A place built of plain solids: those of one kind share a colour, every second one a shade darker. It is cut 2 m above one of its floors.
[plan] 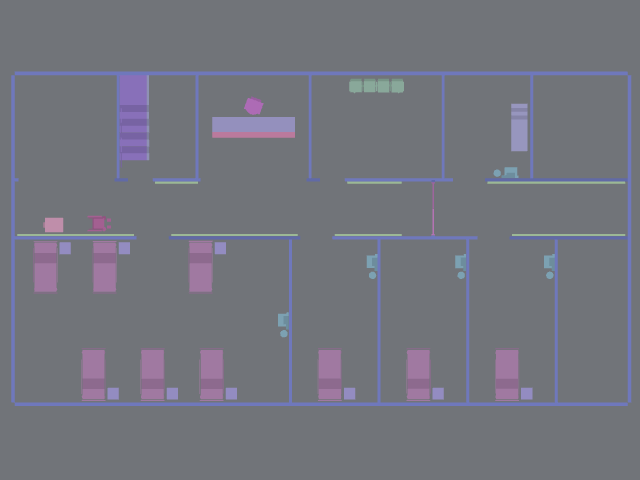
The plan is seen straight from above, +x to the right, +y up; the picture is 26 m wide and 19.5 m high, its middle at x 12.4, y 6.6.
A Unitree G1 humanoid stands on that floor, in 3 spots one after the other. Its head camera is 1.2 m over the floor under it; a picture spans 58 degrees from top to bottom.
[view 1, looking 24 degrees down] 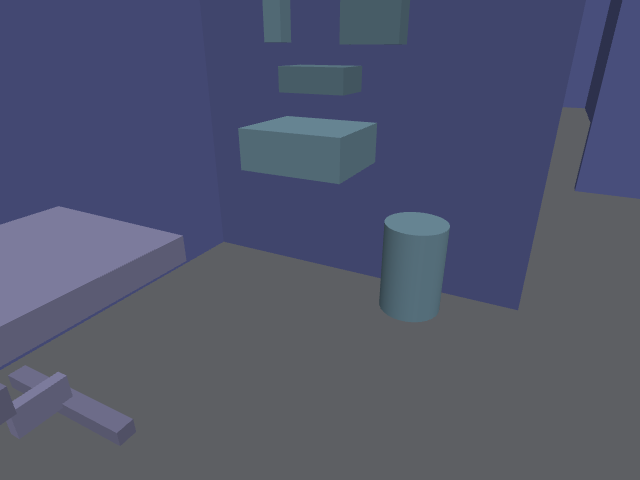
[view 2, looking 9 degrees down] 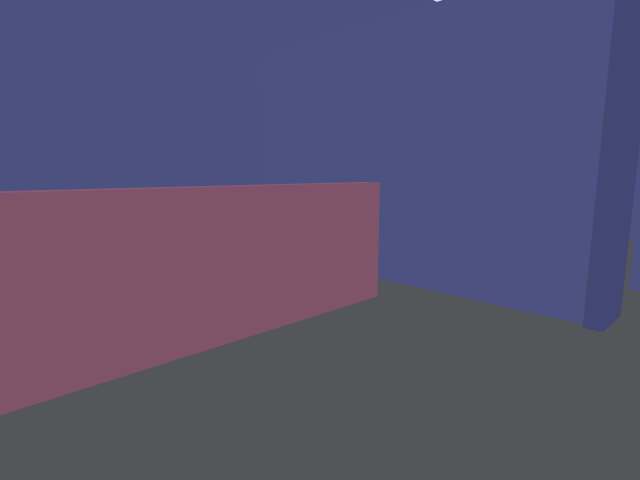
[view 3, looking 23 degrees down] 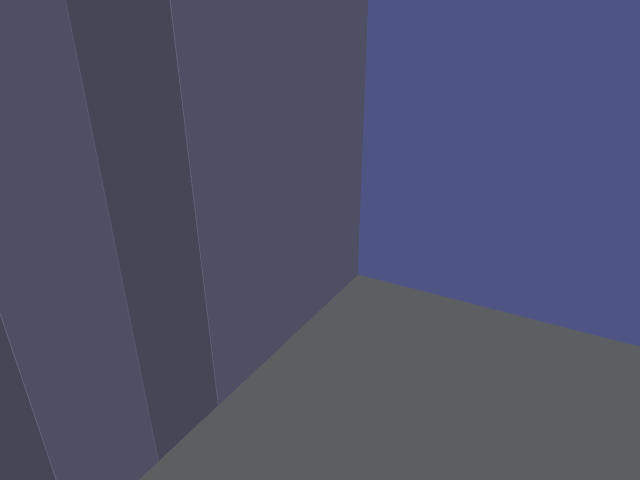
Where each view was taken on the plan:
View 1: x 19.15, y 11.19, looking -63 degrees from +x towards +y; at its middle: wall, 2.56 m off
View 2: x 8.15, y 8.21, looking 46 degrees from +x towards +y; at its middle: desk_front_station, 3.58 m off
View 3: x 6.41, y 11.19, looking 120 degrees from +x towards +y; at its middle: stair_wall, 2.07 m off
